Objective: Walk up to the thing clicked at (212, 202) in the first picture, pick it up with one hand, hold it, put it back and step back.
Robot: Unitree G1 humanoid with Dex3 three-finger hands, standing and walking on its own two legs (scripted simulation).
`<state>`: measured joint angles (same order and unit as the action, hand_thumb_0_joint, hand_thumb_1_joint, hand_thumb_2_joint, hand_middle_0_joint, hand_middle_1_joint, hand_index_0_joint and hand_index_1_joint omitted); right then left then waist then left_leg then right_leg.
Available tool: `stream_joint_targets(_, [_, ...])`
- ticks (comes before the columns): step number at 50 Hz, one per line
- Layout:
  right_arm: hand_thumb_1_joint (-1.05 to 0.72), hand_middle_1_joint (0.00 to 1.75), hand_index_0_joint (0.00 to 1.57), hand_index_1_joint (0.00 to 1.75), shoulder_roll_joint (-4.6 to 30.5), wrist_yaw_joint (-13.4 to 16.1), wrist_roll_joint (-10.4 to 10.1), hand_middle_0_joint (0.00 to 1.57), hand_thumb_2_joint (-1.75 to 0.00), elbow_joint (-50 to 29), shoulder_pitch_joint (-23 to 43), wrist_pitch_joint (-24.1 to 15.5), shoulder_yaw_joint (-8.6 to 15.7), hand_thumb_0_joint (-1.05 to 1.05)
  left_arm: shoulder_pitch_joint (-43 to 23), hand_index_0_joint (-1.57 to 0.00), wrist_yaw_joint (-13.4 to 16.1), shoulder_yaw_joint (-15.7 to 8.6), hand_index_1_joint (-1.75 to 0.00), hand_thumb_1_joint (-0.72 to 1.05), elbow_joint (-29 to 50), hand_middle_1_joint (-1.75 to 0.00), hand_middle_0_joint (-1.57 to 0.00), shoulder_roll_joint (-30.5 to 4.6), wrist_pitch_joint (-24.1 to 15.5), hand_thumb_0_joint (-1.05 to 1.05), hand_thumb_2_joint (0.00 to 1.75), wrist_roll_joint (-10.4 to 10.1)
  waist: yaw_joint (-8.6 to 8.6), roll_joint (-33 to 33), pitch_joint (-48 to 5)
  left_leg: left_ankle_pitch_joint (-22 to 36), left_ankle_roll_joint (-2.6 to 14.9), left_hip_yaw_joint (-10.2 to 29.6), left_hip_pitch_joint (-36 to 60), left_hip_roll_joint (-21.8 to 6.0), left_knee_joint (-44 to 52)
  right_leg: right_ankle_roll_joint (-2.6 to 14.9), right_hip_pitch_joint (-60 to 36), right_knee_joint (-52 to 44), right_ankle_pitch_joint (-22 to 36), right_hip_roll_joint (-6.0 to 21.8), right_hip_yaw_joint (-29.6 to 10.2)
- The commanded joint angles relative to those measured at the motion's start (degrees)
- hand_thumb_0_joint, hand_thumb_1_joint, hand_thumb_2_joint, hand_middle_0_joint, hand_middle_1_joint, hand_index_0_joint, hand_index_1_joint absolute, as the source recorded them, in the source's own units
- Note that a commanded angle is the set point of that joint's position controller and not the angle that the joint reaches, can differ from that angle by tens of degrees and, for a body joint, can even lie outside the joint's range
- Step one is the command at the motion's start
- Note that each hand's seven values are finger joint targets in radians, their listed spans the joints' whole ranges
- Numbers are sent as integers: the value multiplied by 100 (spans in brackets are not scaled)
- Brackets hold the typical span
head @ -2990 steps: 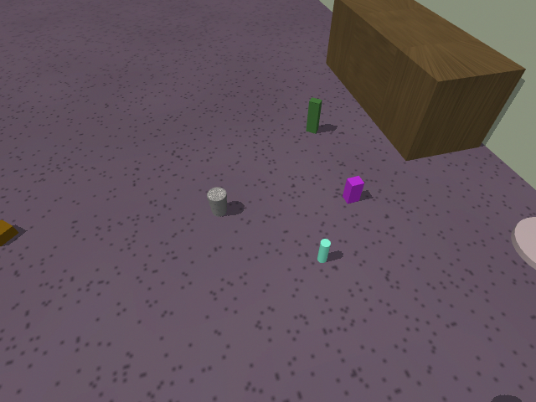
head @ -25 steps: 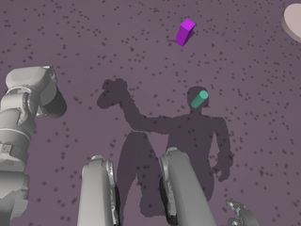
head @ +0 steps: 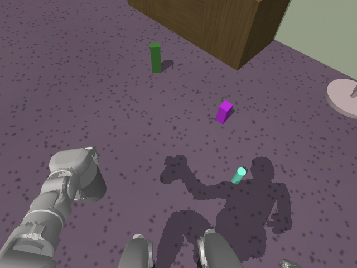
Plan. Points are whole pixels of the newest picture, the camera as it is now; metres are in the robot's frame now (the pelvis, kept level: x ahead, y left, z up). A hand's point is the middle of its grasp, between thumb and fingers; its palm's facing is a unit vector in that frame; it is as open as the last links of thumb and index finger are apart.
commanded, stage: lift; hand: left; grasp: from above
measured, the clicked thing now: (86, 182) +0.38 +0.23 -0.13
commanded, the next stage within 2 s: hold in 0.44 s
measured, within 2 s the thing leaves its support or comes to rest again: neither
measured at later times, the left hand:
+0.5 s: hand (71, 160) +0.38 +0.22 +0.00, palm faces -0.45 -0.08 -0.89, open 11.2 cm
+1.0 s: hand (58, 154) +0.37 +0.23 +0.05, palm faces -0.45 -0.05 -0.89, open 11.2 cm
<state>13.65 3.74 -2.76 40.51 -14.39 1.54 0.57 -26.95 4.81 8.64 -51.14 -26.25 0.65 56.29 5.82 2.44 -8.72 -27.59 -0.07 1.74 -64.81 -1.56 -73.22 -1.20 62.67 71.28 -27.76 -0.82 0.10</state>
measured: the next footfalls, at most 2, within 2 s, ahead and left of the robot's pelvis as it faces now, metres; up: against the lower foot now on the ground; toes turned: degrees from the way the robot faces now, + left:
none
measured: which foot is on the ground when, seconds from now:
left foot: down 0.00-1.00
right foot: down 0.00-1.00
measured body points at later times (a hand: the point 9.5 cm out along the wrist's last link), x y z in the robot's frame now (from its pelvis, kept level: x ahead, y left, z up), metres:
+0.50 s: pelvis +0.04 +0.01 +0.08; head +0.10 +0.00 +0.52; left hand +0.40 +0.23 +0.05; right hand +0.12 -0.26 -0.05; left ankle +0.07 +0.12 -0.62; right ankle +0.06 -0.13 -0.62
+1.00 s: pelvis +0.06 +0.01 +0.10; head +0.08 +0.00 +0.55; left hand +0.39 +0.23 +0.10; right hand +0.16 -0.26 -0.02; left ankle +0.07 +0.12 -0.62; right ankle +0.06 -0.13 -0.62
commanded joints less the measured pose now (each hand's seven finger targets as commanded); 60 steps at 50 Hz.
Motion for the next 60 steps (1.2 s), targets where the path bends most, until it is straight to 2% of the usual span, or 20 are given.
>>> stream_joint_targets(1, [-90,30,20,30,852,99,34,20,-90,-404,-250,-283,322,0,-1877,-77,410,-332,-120,45,1018,-123,-74,-1004,-97,0,118,-43,14,287,-1794,-74,124,25,2009,173,1660,214,-1343,-1690,147,-178,-26])
stream_joint_targets(4, [-90,30,20,30,861,98,45,20,-90,-327,-317,-349,347,0,-2072,-77,576,-300,-121,45,1149,-125,-74,-977,-94,0,124,18,8,365,-1861,259,85,24,2471,149,1910,218,-1625,-1899,463,-173,-12])
stream_joint_targets(5, [-90,30,20,30,886,96,52,20,-90,-302,-305,-359,373,0,-1987,-77,642,-397,-121,44,1113,-124,-74,-1075,-78,0,123,28,-47,390,-1856,410,73,6,2626,145,1993,210,-1755,-1972,599,-161,-1])
stream_joint_targets(7, [-90,30,20,30,870,87,48,20,-90,-249,-385,-358,366,0,-1939,-78,719,-314,-122,46,1117,-125,-75,-987,-40,0,125,67,-9,213,-1824,758,95,-47,2724,166,2054,198,-2028,-2157,915,-164,-34])
stream_joint_targets(10, [-90,30,20,30,900,74,72,20,-90,-200,-387,-357,405,0,-1978,-78,777,-408,-124,46,1226,-127,-75,-1135,11,0,128,133,-102,315,-1951,1223,79,-78,3138,174,2233,183,-2394,-2308,1357,-146,-51])
stream_joint_targets(13, [-89,30,20,30,899,53,72,20,-90,-213,-363,-324,412,0,-1849,-79,821,-407,-124,48,1120,-127,-76,-1077,115,0,128,153,-148,146,-1817,1368,99,-99,3234,206,2416,155,-2725,-2557,1532,-132,-110])
stream_joint_targets(14, [-89,30,20,30,873,41,74,20,-90,-200,-347,-316,407,0,-1756,-78,813,-318,-124,47,1037,-127,-75,-911,168,0,127,118,-128,89,-1733,1434,100,-103,3290,208,2483,140,-2808,-2655,1621,-129,-130])
stream_joint_targets(18, [-90,30,20,30,924,21,72,20,-90,-206,-304,-298,470,0,-1543,-78,694,-343,-123,46,953,-126,-74,-887,282,0,126,39,-180,96,-1754,1844,63,-99,3744,192,2757,155,-3098,-2835,1911,-139,-79])
stream_joint_targets(23, [-90,30,20,30,888,-2,57,20,-90,-260,-245,-271,477,0,-1366,-77,464,-206,-122,43,1048,-126,-73,-734,239,0,122,-40,-203,46,-1518,2090,68,-130,4026,196,3050,155,-3358,-3123,2082,-150,-50])
stream_joint_targets(27, [-90,30,20,30,874,-12,62,20,-90,-291,-226,-270,476,0,-1399,-75,343,-168,-121,40,1343,-125,-71,-653,127,0,121,-28,-173,122,-1461,2244,46,-135,4242,176,3239,186,-3461,-3234,2143,-183,-16])
stream_joint_targets(28, [-90,30,20,30,890,-16,63,20,-90,-324,-200,-262,486,0,-1265,-72,347,-200,-118,38,1375,-123,-68,-702,118,0,116,-2,-244,168,-1481,2373,38,-143,4406,175,3289,198,-3492,-3267,2192,-180,4])
stream_joint_targets(31, [-90,30,20,30,909,-27,67,20,-90,-346,-165,-248,492,0,-1291,-69,347,-264,-117,34,1503,-122,-65,-816,64,0,114,114,-238,266,-1475,2600,2,-113,4622,140,3403,221,-3486,-3300,2255,-197,39])
stream_joint_targets(35, [-90,30,20,30,906,-33,56,20,-90,-367,-104,-236,499,0,-1474,-70,359,-284,-116,34,1817,-120,-66,-874,16,0,116,176,-288,304,-1443,2625,-8,-135,4745,163,3549,212,-3662,-3421,2349,-185,7])
stream_joint_targets(40, [-90,30,20,30,929,-55,35,20,-90,-415,-20,-222,495,0,-1327,-73,334,-250,-116,38,1663,-120,-70,-802,42,0,119,146,-311,106,-1289,2516,7,-160,4788,202,3714,194,-3937,-3600,2319,-164,-20])
stream_joint_targets(50, [-90,30,20,30,910,-68,-6,20,-90,-578,179,-178,480,0,-1079,-76,-72,-139,-117,42,1995,-122,-71,-699,12,0,117,26,-381,47,-1071,2544,15,-156,4956,170,3970,191,-4101,-3813,2306,-192,-29])
stream_joint_targets(52, [-90,30,20,30,924,-62,-14,20,-90,-649,241,-164,479,0,-1063,-75,-93,-233,-117,41,2080,-122,-71,-821,-5,0,117,45,-450,2,-1071,2474,33,-203,4922,205,3993,190,-4201,-3887,2284,-178,-66])
stream_joint_targets(55, [-90,30,20,30,914,-63,-16,20,-90,-669,256,-155,456,0,-1096,-77,-98,-213,-117,43,2175,-121,-74,-807,6,0,119,80,-430,19,-1051,2550,39,-218,4971,199,4027,192,-4245,-3896,2353,-176,-78])
stream_joint_targets(56, [-90,30,20,30,933,-63,-20,20,-90,-685,232,-149,462,0,-1125,-77,-80,-305,-118,43,2194,-122,-73,-882,2,0,118,63,-437,-11,-1078,2522,39,-201,4981,191,4049,192,-4270,-3913,2317,-180,-81])
stream_joint_targets(57, [-90,30,20,30,924,-59,-28,20,-90,-706,312,-135,454,0,-1068,-78,-71,-315,-117,43,2147,-121,-74,-934,7,0,121,103,-503,-47,-956,2446,48,-216,4934,203,4087,186,-4303,-3963,2262,-169,-80])
stream_joint_targets(60, [-90,30,20,30,907,-75,-27,20,-90,-717,332,-131,432,0,-1077,-78,-60,-287,-119,44,2181,-123,-75,-871,16,0,121,120,-428,-25,-938,2267,59,-240,4961,228,4126,175,-4279,-4029,2128,-146,-131])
